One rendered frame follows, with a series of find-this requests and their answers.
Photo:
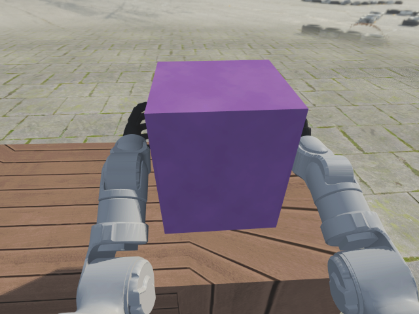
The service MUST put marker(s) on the left robot forearm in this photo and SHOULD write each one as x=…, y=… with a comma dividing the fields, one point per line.
x=122, y=201

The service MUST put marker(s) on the carton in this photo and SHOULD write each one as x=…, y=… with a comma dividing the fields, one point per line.
x=223, y=137

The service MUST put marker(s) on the right robot upper arm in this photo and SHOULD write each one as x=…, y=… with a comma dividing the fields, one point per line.
x=372, y=280

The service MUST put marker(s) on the robot left hand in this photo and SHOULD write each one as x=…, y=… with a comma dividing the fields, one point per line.
x=133, y=126

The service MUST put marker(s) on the pedestal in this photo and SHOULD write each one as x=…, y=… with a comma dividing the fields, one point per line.
x=49, y=202

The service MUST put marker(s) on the robot right hand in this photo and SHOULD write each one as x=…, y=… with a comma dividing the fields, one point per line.
x=306, y=129

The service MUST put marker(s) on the left robot upper arm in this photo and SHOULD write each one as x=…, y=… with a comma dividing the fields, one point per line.
x=120, y=285

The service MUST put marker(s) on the right robot forearm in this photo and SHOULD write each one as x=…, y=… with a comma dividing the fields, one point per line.
x=347, y=221

